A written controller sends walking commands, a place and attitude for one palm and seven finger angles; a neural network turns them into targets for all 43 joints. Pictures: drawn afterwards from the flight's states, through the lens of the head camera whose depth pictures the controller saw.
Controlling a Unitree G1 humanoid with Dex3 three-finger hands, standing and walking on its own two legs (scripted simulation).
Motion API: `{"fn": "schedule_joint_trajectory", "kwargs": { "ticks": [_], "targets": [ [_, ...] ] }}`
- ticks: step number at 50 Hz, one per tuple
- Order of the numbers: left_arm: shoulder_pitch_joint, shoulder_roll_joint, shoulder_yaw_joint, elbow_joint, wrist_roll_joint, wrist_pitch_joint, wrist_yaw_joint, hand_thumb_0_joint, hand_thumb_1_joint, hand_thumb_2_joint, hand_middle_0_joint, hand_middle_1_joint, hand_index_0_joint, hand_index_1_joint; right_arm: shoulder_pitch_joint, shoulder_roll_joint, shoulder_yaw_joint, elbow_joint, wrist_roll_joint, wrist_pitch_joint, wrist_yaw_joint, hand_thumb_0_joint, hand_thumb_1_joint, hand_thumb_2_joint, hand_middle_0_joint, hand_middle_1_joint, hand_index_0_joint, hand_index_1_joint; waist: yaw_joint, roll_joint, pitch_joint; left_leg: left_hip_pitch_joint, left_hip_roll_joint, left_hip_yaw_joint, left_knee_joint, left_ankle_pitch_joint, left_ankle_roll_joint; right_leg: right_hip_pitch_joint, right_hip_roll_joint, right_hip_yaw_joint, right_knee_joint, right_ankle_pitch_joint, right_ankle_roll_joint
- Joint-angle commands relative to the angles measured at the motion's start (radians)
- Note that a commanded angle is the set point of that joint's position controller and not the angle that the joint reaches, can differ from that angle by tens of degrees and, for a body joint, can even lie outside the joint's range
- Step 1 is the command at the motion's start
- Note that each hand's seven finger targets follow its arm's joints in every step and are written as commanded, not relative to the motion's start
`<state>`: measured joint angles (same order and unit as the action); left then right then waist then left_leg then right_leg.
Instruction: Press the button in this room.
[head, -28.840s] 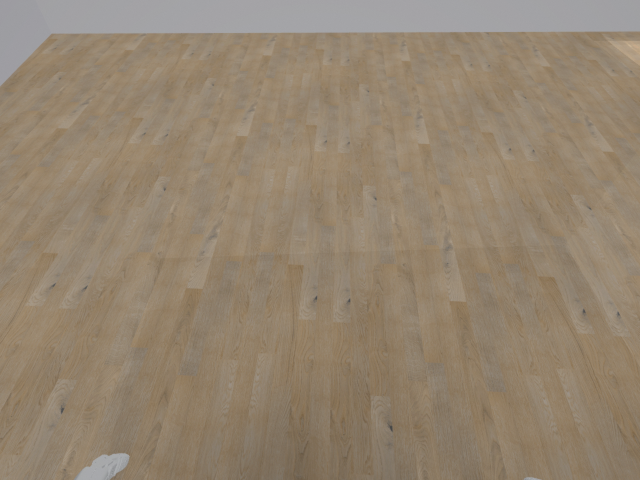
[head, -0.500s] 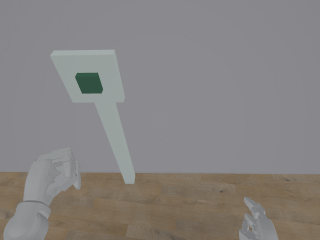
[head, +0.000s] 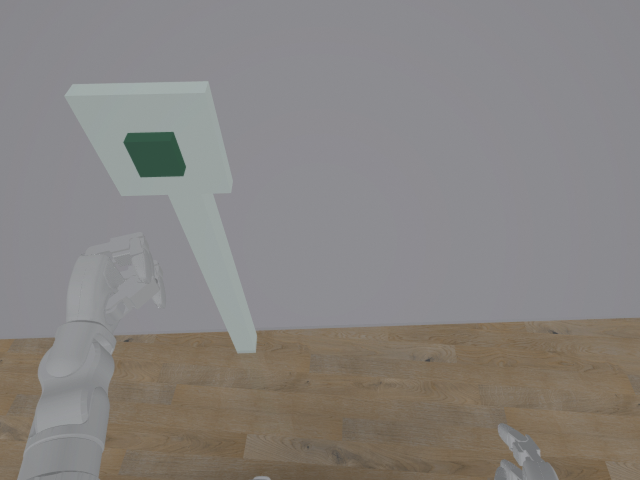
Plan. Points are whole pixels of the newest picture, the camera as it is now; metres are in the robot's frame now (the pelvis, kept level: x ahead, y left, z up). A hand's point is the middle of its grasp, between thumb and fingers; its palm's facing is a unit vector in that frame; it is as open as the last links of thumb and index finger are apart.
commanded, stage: aim a knuckle at the button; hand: left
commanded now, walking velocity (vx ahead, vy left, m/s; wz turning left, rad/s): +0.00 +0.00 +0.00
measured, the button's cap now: (157, 153) +0.54 +0.27 +0.10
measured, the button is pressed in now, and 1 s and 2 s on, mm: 0 0 0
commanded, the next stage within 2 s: press the button with the knuckle in 1.30 s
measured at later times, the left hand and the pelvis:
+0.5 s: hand (169, 227) +0.42 +0.23 +0.07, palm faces +0.09 -1.00 -0.01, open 3.1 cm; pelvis +0.00 +0.01 -0.01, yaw -1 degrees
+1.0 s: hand (170, 220) +0.44 +0.24 +0.06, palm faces +0.10 -1.00 +0.00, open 3.1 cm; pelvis +0.00 +0.01 -0.01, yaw -2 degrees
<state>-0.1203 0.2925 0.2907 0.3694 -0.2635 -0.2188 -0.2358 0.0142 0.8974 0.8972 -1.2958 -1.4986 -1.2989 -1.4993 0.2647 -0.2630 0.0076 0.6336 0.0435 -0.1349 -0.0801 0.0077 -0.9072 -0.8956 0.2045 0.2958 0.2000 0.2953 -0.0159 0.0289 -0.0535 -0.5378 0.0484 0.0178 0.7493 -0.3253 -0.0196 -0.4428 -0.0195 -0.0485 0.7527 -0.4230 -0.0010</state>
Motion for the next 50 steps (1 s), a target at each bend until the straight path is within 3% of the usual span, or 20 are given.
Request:
{"fn": "schedule_joint_trajectory", "kwargs": {
  "ticks": [1,5,8,10,13,16,18,20,22,23,25,29,31,33,35,38,41,45,48,50],
  "targets": [
    [-0.413,0.222,0.058,-0.140,0.003,-0.082,0.012,0.000,0.900,0.900,-1.300,-1.500,-1.300,-1.500,-0.034,-0.129,-0.044,-0.116,0.003,-0.024,-0.014,0.000,-0.900,-0.900,0.200,0.300,0.200,0.300,-0.023,0.015,-0.244,0.220,-0.040,-0.014,-0.066,0.173,0.044,-0.039,0.028,0.014,-0.112,0.288,0.000],
    [-0.478,0.237,0.065,-0.083,0.021,-0.099,0.020,0.000,0.900,0.900,-1.300,-1.500,-1.300,-1.500,-0.012,-0.130,-0.047,-0.108,-0.003,-0.005,-0.013,0.000,-0.900,-0.900,0.200,0.300,0.200,0.300,-0.015,0.045,-0.313,0.244,-0.035,-0.021,-0.054,0.223,0.041,-0.027,0.029,0.011,-0.089,0.320,-0.008],
    [-0.479,0.261,0.090,-0.010,0.024,-0.103,0.023,0.000,0.900,0.900,-1.300,-1.500,-1.300,-1.500,0.009,-0.135,-0.049,-0.104,-0.005,0.013,-0.007,0.000,-0.900,-0.900,0.200,0.300,0.200,0.300,-0.012,-0.002,-0.327,0.219,-0.032,-0.024,-0.047,0.249,0.042,-0.009,0.034,0.007,-0.080,0.348,-0.010],
    [-0.528,0.244,0.071,0.015,0.028,-0.102,0.022,0.000,0.900,0.900,-1.300,-1.500,-1.300,-1.500,0.013,-0.134,-0.049,-0.105,-0.002,0.023,-0.002,0.000,-0.900,-0.900,0.200,0.300,0.200,0.300,-0.022,0.030,-0.316,0.223,-0.031,-0.022,-0.042,0.251,0.039,-0.042,0.035,0.006,-0.075,0.347,-0.009],
    [-0.586,0.253,0.074,0.107,0.037,-0.096,0.026,0.000,0.900,0.900,-1.300,-1.500,-1.300,-1.500,0.032,-0.141,-0.048,-0.102,-0.003,0.042,0.001,0.000,-0.900,-0.900,0.200,0.300,0.200,0.300,-0.033,-0.019,-0.281,0.179,-0.029,-0.026,-0.039,0.212,0.041,-0.065,0.039,0.004,-0.076,0.309,-0.009],
    [-0.703,0.290,0.090,0.162,0.049,-0.110,0.026,0.000,0.900,0.900,-1.300,-1.500,-1.300,-1.500,0.052,-0.146,-0.048,-0.093,-0.006,0.059,-0.001,0.000,-0.900,-0.900,0.200,0.300,0.200,0.300,-0.050,-0.002,-0.295,0.173,-0.030,-0.023,-0.027,0.201,0.043,-0.090,0.038,0.012,-0.070,0.299,-0.007],
    [-0.747,0.329,0.112,0.178,0.059,-0.133,0.025,0.000,0.900,0.900,-1.300,-1.500,-1.300,-1.500,0.065,-0.149,-0.050,-0.088,-0.009,0.068,0.001,0.000,-0.900,-0.900,0.200,0.300,0.200,0.300,-0.046,0.026,-0.327,0.173,-0.028,-0.028,-0.015,0.207,0.042,-0.088,0.039,0.015,-0.059,0.291,-0.013],
    [-0.779,0.311,0.093,0.213,0.065,-0.148,0.018,0.000,0.900,0.900,-1.300,-1.500,-1.300,-1.500,0.076,-0.146,-0.050,-0.086,-0.010,0.075,0.004,0.000,-0.900,-0.900,0.200,0.300,0.200,0.300,-0.054,0.045,-0.352,0.189,-0.027,-0.029,-0.006,0.221,0.040,-0.108,0.042,0.015,-0.050,0.297,-0.013],
    [-0.838,0.343,0.108,0.267,0.071,-0.158,0.013,0.000,0.900,0.900,-1.300,-1.500,-1.300,-1.500,0.093,-0.153,-0.051,-0.071,-0.012,0.086,0.004,0.000,-0.900,-0.900,0.200,0.300,0.200,0.300,-0.067,0.042,-0.350,0.176,-0.024,-0.032,0.006,0.218,0.041,-0.129,0.043,0.016,-0.044,0.290,-0.012],
    [-0.863,0.331,0.098,0.298,0.073,-0.162,0.011,0.000,0.900,0.900,-1.300,-1.500,-1.300,-1.500,0.102,-0.152,-0.051,-0.066,-0.014,0.091,0.005,0.000,-0.900,-0.900,0.200,0.300,0.200,0.300,-0.077,0.028,-0.341,0.166,-0.024,-0.033,0.011,0.209,0.044,-0.145,0.045,0.014,-0.042,0.279,-0.011],
    [-0.901,0.375,0.126,0.366,0.077,-0.168,0.005,0.000,0.900,0.900,-1.300,-1.500,-1.300,-1.500,0.116,-0.161,-0.053,-0.057,-0.015,0.100,0.004,0.000,-0.900,-0.900,0.200,0.300,0.200,0.300,-0.076,0.019,-0.351,0.144,-0.023,-0.034,0.018,0.190,0.044,-0.154,0.045,0.018,-0.037,0.265,-0.010],
    [-0.975,0.392,0.121,0.399,0.093,-0.192,-0.008,0.000,0.900,0.900,-1.300,-1.500,-1.300,-1.500,0.144,-0.163,-0.057,-0.053,-0.020,0.120,0.010,0.000,-0.900,-0.900,0.200,0.300,0.200,0.300,-0.087,0.064,-0.419,0.174,-0.018,-0.040,0.042,0.245,0.043,-0.183,0.048,0.016,-0.013,0.287,-0.012],
    [-0.948,0.388,0.127,0.394,0.093,-0.200,-0.008,0.000,0.900,0.900,-1.300,-1.500,-1.300,-1.500,0.155,-0.162,-0.060,-0.060,-0.024,0.128,0.018,0.000,-0.900,-0.900,0.200,0.300,0.200,0.300,-0.072,0.112,-0.449,0.201,-0.016,-0.042,0.050,0.277,0.038,-0.195,0.052,0.012,-0.003,0.297,-0.016],
    [-0.887,0.382,0.140,0.410,0.083,-0.195,-0.010,0.000,0.900,0.900,-1.300,-1.500,-1.300,-1.500,0.163,-0.163,-0.064,-0.065,-0.025,0.137,0.025,0.000,-0.900,-0.900,0.200,0.300,0.200,0.300,-0.065,0.063,-0.457,0.189,-0.014,-0.043,0.054,0.306,0.041,-0.172,0.058,0.007,0.001,0.324,-0.018],
    [-0.811,0.411,0.175,0.410,0.076,-0.179,-0.012,0.000,0.900,0.900,-1.300,-1.500,-1.300,-1.500,0.162,-0.167,-0.066,-0.084,-0.022,0.150,0.027,0.000,-0.900,-0.900,0.200,0.300,0.200,0.300,-0.048,0.032,-0.452,0.145,-0.018,-0.025,0.050,0.311,0.045,-0.127,0.058,0.013,0.000,0.366,-0.012],
    [-0.823,0.425,0.179,0.374,0.079,-0.167,-0.009,0.000,0.900,0.900,-1.300,-1.500,-1.300,-1.500,0.161,-0.164,-0.065,-0.099,-0.017,0.162,0.027,0.000,-0.900,-0.900,0.200,0.300,0.200,0.300,-0.054,0.018,-0.412,0.100,-0.019,-0.015,0.046,0.282,0.051,-0.111,0.059,0.017,-0.005,0.367,-0.010],
    [-0.813,0.436,0.195,0.282,0.078,-0.182,0.005,0.000,0.900,0.900,-1.300,-1.500,-1.300,-1.500,0.159,-0.160,-0.068,-0.108,-0.018,0.163,0.027,0.000,-0.900,-0.900,0.200,0.300,0.200,0.300,-0.051,0.074,-0.452,0.152,-0.017,-0.013,0.044,0.311,0.049,-0.109,0.062,0.020,-0.006,0.380,-0.010],
    [-0.812,0.412,0.181,0.270,0.070,-0.184,0.006,0.000,0.900,0.900,-1.300,-1.500,-1.300,-1.500,0.154,-0.155,-0.067,-0.096,-0.015,0.157,0.021,0.000,-0.900,-0.900,0.200,0.300,0.200,0.300,-0.070,0.055,-0.425,0.158,-0.014,-0.015,0.043,0.288,0.050,-0.124,0.066,0.020,-0.016,0.362,-0.007],
    [-0.858,0.378,0.138,0.280,0.074,-0.174,-0.007,0.000,0.900,0.900,-1.300,-1.500,-1.300,-1.500,0.151,-0.153,-0.064,-0.087,-0.013,0.154,0.017,0.000,-0.900,-0.900,0.200,0.300,0.200,0.300,-0.086,0.085,-0.395,0.166,-0.014,-0.018,0.044,0.276,0.051,-0.155,0.063,0.017,-0.020,0.343,-0.010],
    [-0.823,0.393,0.152,0.286,0.071,-0.168,-0.009,0.000,0.900,0.900,-1.300,-1.500,-1.300,-1.500,0.148,-0.156,-0.065,-0.090,-0.013,0.153,0.016,0.000,-0.900,-0.900,0.200,0.300,0.200,0.300,-0.070,0.080,-0.415,0.176,-0.015,-0.025,0.040,0.284,0.047,-0.144,0.063,0.015,-0.018,0.343,-0.012]
  ]
}}
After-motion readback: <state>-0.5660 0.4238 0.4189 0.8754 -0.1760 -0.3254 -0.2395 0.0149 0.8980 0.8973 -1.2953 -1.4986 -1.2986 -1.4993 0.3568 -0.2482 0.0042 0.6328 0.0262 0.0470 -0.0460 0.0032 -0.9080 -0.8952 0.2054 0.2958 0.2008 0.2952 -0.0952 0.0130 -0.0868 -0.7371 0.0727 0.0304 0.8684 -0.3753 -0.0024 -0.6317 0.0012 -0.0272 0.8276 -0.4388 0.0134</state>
